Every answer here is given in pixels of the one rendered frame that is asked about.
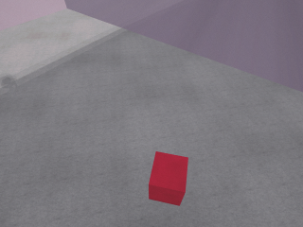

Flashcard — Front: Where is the carton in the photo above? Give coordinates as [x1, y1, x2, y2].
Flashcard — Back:
[149, 151, 188, 206]

